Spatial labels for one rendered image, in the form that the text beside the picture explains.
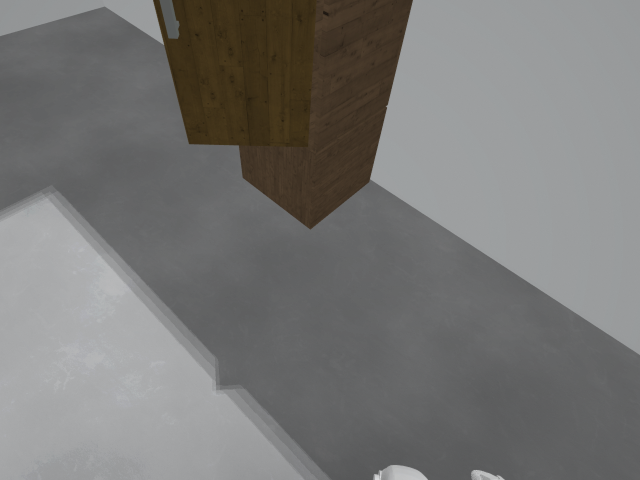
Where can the cupboard door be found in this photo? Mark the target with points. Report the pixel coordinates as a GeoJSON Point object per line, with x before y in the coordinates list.
{"type": "Point", "coordinates": [242, 70]}

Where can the handle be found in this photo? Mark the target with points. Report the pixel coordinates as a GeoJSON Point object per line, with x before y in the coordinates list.
{"type": "Point", "coordinates": [169, 18]}

